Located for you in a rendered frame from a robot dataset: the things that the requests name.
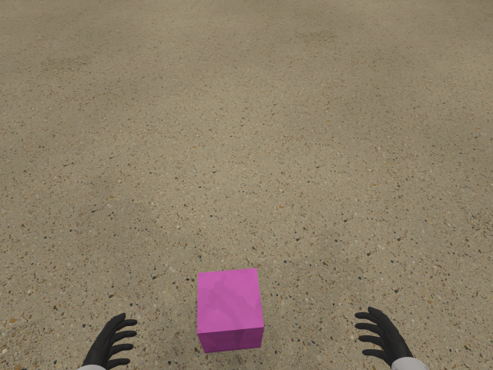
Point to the right robot hand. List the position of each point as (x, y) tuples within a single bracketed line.
[(392, 343)]

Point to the left robot hand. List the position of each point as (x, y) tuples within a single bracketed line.
[(102, 349)]

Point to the carton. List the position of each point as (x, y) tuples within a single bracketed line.
[(229, 311)]

